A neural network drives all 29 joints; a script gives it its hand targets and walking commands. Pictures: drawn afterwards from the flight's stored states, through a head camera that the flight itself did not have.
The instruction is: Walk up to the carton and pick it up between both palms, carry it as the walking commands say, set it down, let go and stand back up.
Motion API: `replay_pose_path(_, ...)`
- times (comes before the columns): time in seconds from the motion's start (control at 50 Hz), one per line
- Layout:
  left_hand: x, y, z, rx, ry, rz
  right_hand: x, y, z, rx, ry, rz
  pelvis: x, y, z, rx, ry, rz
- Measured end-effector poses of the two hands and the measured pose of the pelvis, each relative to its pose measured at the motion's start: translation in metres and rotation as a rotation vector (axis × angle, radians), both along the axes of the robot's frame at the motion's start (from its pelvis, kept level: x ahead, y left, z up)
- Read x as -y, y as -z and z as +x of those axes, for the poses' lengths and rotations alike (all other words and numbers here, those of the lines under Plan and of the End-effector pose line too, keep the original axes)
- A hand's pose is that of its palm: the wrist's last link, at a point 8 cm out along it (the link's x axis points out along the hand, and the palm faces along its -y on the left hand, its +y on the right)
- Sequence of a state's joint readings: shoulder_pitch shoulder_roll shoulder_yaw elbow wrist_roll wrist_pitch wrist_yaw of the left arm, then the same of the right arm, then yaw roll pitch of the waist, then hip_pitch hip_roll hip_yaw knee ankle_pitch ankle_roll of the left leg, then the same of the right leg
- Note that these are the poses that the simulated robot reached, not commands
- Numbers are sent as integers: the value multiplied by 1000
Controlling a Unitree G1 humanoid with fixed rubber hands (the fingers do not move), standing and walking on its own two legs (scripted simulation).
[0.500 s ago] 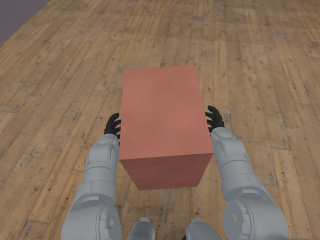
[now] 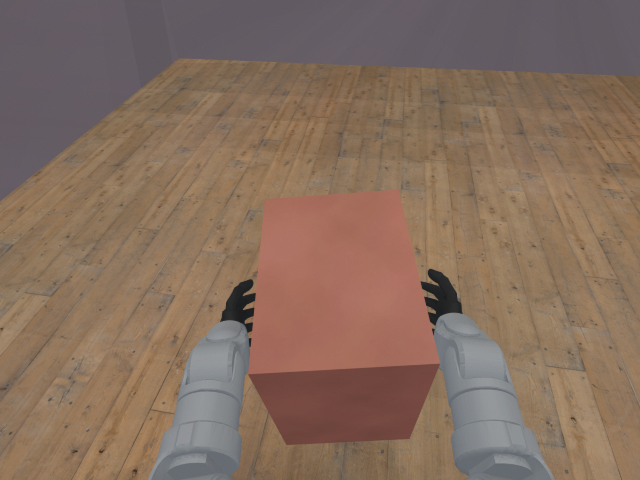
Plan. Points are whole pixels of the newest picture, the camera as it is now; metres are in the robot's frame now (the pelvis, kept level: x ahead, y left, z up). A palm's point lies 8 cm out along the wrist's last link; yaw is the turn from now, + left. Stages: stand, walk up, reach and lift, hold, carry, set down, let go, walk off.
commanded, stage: reach and lift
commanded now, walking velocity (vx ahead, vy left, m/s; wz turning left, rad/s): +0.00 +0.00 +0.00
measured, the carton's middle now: (339, 323) +0.36 -0.01 -0.02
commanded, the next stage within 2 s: hold in 1.54 s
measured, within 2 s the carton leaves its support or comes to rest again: neither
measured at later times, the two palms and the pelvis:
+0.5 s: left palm (220, 326) +0.31 +0.14 +0.07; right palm (449, 312) +0.30 -0.14 +0.08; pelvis -0.01 +0.01 +0.01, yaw +0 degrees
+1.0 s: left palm (224, 332) +0.31 +0.14 +0.06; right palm (451, 318) +0.30 -0.14 +0.07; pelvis +0.00 +0.00 +0.01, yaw +0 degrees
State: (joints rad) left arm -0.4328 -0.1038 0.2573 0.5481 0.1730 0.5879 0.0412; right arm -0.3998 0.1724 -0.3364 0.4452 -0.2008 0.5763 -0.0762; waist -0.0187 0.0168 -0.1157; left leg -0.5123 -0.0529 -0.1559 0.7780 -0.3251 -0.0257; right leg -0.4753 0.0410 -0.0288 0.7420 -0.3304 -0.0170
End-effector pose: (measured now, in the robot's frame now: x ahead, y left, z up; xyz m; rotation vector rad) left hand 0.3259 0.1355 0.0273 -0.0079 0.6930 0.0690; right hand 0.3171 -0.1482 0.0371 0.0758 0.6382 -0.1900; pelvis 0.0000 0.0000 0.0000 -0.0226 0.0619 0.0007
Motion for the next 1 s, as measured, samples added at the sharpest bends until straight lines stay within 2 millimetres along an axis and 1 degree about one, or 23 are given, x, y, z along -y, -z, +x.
replay_pose_path(0.14,-2,-6,-5,-13,1,-9,-2,-14,-1,-12,-1,-11,0,-3,-1,43,-2,0)
replay_pose_path(0.22,-3,-16,-5,-11,3,-9,-3,-22,-2,-11,4,-9,-2,-7,0,56,-4,-2)
replay_pose_path(0.36,-6,-34,-9,6,5,-8,-6,-37,-11,8,7,-12,-6,-12,-1,90,-7,-6)
replay_pose_path(0.46,-8,-39,-14,11,6,-8,-8,-44,-14,12,1,-19,-7,-12,-5,105,-7,-8)
replay_pose_path(0.58,-12,-33,-17,-15,-5,0,-13,-43,-7,-14,-26,-28,-7,-12,-9,112,-7,-8)
replay_pose_path(0.74,-11,-29,-13,-29,-8,1,-12,-41,-1,-27,-31,-29,-7,-13,-5,105,-7,-7)
replay_pose_path(0.84,-10,-30,-13,-24,-12,-3,-10,-38,-5,-21,-32,-35,-6,-13,-3,101,-7,-5)
replay_pose_path(0.94,-7,-28,-16,-33,-13,-4,-7,-33,-11,-29,-26,-26,-5,-14,-3,102,-5,-2)
replay_pose_path(1.0,-5,-29,-18,-26,-16,-6,-5,-33,-13,-22,-27,-27,-4,-14,-3,103,-5,-1)
